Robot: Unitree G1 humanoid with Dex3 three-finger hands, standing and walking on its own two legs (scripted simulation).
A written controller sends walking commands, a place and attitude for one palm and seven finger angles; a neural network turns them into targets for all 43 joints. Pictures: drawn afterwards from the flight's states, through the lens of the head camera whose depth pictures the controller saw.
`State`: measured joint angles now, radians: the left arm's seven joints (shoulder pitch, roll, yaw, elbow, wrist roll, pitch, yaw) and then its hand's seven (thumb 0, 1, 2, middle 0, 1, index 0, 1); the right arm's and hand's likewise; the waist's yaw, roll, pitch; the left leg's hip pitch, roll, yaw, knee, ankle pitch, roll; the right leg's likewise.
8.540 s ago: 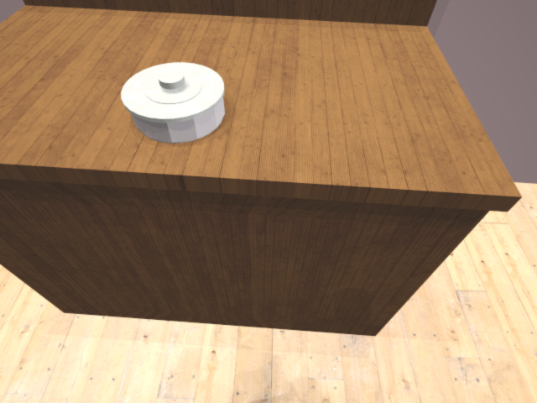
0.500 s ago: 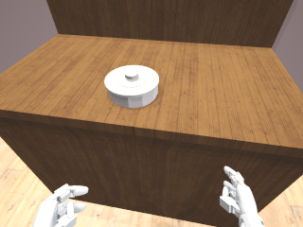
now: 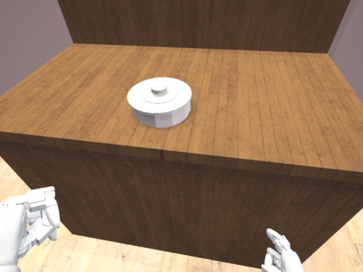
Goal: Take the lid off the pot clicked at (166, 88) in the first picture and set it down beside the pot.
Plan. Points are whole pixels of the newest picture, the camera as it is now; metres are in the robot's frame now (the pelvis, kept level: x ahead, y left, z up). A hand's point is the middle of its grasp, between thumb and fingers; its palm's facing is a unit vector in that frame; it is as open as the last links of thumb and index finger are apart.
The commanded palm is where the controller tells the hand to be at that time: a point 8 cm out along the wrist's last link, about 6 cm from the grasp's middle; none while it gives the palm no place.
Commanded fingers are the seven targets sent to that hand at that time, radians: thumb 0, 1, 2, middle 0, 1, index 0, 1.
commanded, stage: raise the hand higher, near the body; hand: left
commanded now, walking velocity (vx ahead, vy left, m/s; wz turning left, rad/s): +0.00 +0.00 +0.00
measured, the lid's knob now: (158, 88) +0.55 +0.14 +0.15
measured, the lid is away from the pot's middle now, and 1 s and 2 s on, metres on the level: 0.00 0.00 0.00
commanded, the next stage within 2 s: reach forward and open the fingers in 0.62 s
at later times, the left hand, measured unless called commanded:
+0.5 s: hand (44, 182) +0.18 +0.24 +0.20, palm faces +0.40 -0.81 -0.43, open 3.1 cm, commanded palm +0.12 +0.28 +0.22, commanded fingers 0.00 0.90 0.90 -1.30 -1.50 -1.30 -1.50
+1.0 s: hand (44, 158) +0.22 +0.25 +0.22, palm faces +0.33 -0.11 -0.94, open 2.9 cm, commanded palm +0.17 +0.26 +0.25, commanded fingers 0.00 0.50 1.22 -1.21 -0.97 -1.21 -0.97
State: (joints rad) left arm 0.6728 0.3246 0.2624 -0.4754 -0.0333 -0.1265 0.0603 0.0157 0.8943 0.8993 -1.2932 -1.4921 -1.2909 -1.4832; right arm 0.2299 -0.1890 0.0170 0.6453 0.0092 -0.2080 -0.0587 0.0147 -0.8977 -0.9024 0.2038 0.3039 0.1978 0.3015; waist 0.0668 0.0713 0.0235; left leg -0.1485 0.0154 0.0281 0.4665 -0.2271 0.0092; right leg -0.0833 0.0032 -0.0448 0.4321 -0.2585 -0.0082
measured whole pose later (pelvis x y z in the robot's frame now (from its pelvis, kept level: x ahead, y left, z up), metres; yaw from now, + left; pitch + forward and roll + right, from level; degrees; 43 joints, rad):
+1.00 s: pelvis +0.00 +0.00 -0.01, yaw +0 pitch -1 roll +0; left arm 0.32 0.67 0.29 -0.63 0.57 0.11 0.01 0.01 0.74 1.03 -1.28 -1.28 -1.28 -1.27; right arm 0.10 -0.29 0.03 0.54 0.02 0.06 0.01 0.01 -0.90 -0.90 0.20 0.30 0.20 0.30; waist 0.10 0.12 0.01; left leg -0.27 0.00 0.03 0.53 -0.24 0.02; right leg -0.23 -0.02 -0.04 0.54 -0.30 0.00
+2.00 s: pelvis -0.05 +0.02 +0.00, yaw +1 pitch -3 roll +0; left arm -0.36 0.70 0.01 -0.07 0.72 0.10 -0.49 0.00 -0.41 1.67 -0.86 -0.09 -0.86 -0.08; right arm 0.14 -0.29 0.04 0.57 0.07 0.03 0.01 0.01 -0.90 -0.90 0.20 0.30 0.19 0.30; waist 0.07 0.12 0.02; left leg -0.25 -0.04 0.03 0.44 -0.13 0.05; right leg -0.22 -0.05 -0.04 0.49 -0.21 0.01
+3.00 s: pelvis +0.01 +0.00 +0.00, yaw +2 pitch +2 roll +1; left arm -0.92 0.52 -0.28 0.45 0.84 0.23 -0.55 0.00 -0.40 1.64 -0.86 -0.09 -0.85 -0.08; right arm 0.15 -0.30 0.05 0.64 0.06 0.12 0.01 0.01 -0.90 -0.90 0.20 0.30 0.19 0.30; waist -0.02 0.09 -0.02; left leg -0.28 -0.03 0.01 0.44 -0.20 0.03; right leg -0.24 -0.04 -0.04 0.50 -0.29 0.00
